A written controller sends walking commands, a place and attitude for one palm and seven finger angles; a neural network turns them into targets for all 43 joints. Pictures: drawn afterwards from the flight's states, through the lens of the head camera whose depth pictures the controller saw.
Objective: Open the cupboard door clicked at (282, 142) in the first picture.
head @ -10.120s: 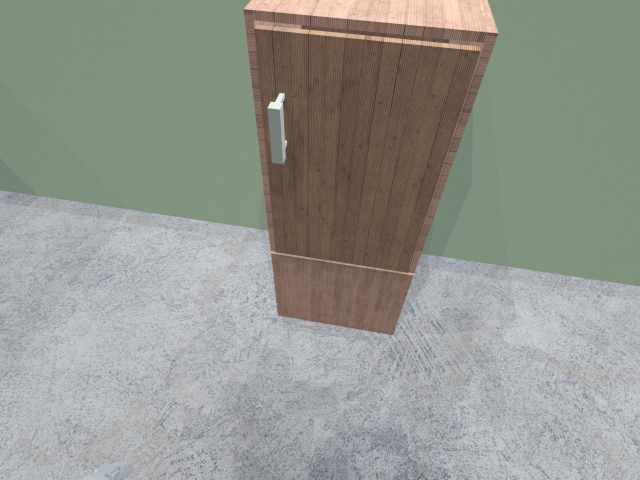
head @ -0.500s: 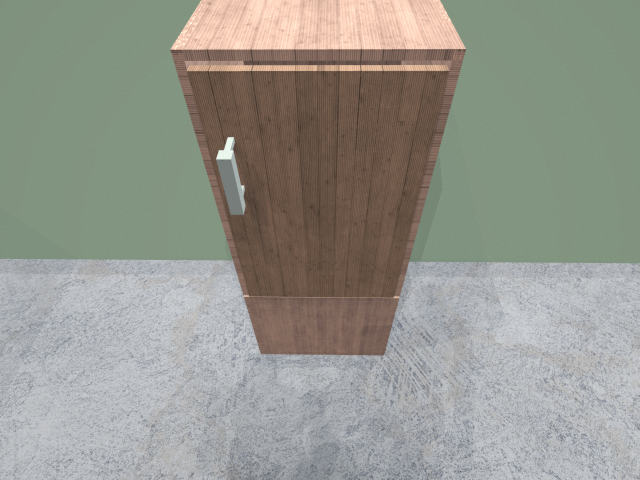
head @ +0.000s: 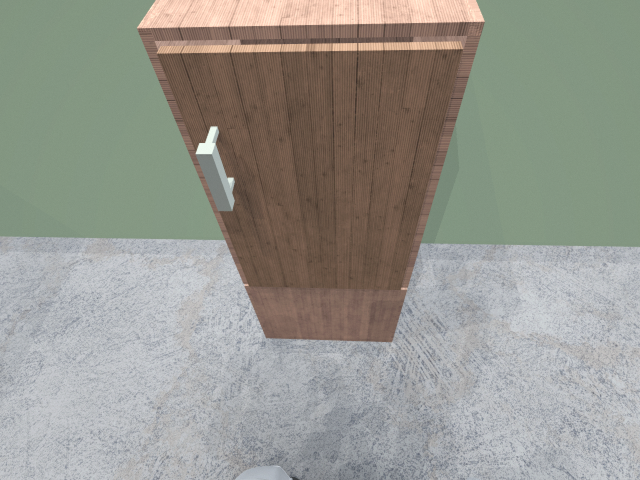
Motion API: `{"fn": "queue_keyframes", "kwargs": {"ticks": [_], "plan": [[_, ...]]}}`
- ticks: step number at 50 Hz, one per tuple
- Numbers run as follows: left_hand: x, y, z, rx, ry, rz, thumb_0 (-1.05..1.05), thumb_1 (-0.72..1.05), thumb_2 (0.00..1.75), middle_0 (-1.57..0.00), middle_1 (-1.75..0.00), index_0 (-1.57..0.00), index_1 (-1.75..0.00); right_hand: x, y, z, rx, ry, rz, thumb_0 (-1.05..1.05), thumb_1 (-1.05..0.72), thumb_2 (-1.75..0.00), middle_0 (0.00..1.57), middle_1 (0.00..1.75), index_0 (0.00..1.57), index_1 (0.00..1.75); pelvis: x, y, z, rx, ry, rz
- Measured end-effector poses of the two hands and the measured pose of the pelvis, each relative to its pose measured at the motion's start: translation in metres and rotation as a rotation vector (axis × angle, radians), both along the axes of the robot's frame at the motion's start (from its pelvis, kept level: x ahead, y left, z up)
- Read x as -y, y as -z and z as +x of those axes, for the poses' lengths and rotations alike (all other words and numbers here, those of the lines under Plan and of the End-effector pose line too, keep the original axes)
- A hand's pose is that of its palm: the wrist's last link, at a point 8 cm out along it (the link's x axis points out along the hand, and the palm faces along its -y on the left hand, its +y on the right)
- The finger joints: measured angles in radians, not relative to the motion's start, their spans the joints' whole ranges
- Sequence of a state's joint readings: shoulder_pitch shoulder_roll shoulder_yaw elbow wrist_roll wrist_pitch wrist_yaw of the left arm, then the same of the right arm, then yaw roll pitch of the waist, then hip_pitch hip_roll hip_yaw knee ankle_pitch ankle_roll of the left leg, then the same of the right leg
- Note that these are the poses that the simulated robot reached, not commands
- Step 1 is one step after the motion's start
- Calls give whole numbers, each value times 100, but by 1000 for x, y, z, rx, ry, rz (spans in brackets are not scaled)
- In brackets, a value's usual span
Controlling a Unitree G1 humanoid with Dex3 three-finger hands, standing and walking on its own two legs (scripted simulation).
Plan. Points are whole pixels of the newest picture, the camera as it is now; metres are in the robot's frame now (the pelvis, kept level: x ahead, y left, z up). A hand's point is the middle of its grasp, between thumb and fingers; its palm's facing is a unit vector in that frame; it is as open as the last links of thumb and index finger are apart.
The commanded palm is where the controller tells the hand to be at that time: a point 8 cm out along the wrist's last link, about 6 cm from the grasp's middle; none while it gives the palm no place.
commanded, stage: come to a stop and stand still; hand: left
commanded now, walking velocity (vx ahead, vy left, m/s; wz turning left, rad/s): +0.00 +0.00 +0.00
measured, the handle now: (219, 169) +0.52 +0.20 +0.06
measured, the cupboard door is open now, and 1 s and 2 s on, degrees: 0 0 0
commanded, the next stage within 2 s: look again from close up in 0.70 s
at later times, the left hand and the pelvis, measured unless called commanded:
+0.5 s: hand out of the picture -0.03 +0.20 -0.17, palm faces +0.07 -0.98 -0.17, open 7.3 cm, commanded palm none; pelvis -0.05 +0.02 +0.01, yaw +1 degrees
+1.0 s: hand out of the picture -0.07 +0.19 -0.16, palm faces +0.03 -0.98 -0.19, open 7.4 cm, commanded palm none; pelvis -0.05 +0.03 +0.01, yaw +1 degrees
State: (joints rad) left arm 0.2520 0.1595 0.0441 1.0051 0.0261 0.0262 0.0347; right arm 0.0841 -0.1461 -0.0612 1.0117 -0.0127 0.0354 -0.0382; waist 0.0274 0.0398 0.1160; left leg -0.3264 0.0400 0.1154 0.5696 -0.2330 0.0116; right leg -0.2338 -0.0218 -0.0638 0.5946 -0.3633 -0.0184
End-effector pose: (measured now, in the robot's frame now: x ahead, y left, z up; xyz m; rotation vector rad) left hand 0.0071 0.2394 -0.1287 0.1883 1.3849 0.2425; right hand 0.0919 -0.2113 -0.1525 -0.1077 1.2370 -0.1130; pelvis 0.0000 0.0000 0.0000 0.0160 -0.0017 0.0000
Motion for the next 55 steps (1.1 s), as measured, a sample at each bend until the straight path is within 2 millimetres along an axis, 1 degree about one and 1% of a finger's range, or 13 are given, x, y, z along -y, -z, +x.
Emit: {"fn": "queue_keyframes", "kwargs": {"ticks": [3,6,9,12,16,18,24,31,35,40,44,48,55], "plan": [[-3,-9,1,36,12,36,1,91,89,-20,-30,-20,-30,13,0,-11,-23,8,-4,0,-91,-90,20,30,20,30,5,-2,-5,0,-7,10],[-1,-12,0,58,19,37,0,91,89,-20,-30,-20,-30,23,-5,-24,-40,17,-20,0,-91,-90,20,30,20,30,7,-6,-11,4,-10,15],[3,-11,-2,77,32,13,0,91,89,-20,-30,-20,-30,30,-10,-39,-53,22,-39,1,-91,-90,20,30,20,30,7,-8,-18,7,-12,13],[7,-4,-5,94,38,-23,0,90,89,-20,-30,-20,-30,30,-14,-54,-64,21,-61,1,-91,-90,20,30,19,30,3,-7,-27,8,-17,2],[5,12,-14,103,23,-72,0,91,89,-20,-30,-20,-30,22,-17,-78,-72,13,-95,1,-91,-90,19,30,19,30,-5,-2,-40,13,-27,-21],[1,14,-19,101,9,-86,0,92,89,-21,-30,-20,-30,15,-23,-92,-91,0,-98,1,-91,-90,19,30,19,30,-8,-5,-44,19,-22,-16],[-6,10,-44,68,3,-101,0,92,89,-20,-30,-20,-30,-4,-26,-122,-130,-6,-81,1,-92,-90,20,30,20,30,-18,-11,-53,18,-17,-16],[-8,5,-82,-28,-1,-96,0,91,89,-20,-30,-20,-30,-18,-21,-145,-157,16,-42,1,-92,-90,20,30,20,30,-25,-14,-57,15,-6,-12],[-5,4,-97,-74,-6,-101,0,91,89,-20,-30,-20,-30,-25,-19,-156,-179,28,-24,1,-92,-90,20,30,20,30,-26,-14,-56,12,-1,-10],[3,5,-105,-101,-9,-117,0,91,89,-20,-30,-20,-30,-31,-18,-166,-207,40,-11,1,-91,-90,20,30,20,30,-26,-14,-54,9,4,-9],[6,8,-103,-90,18,-112,0,90,89,-20,-30,-20,-30,-32,-14,-163,-181,31,0,1,-91,-90,20,30,20,30,-28,-9,-55,4,-2,-17],[3,6,-91,-57,21,-100,0,90,89,-20,-30,-20,-30,-34,-8,-154,-138,20,12,1,-91,-90,20,30,20,30,-30,-7,-50,6,-11,-15],[-5,-1,-58,15,37,-61,0,91,89,-20,-30,-20,-30,-30,-5,-141,-114,13,19,2,-92,-90,20,30,20,30,-28,-8,-40,11,-6,-4]]}}
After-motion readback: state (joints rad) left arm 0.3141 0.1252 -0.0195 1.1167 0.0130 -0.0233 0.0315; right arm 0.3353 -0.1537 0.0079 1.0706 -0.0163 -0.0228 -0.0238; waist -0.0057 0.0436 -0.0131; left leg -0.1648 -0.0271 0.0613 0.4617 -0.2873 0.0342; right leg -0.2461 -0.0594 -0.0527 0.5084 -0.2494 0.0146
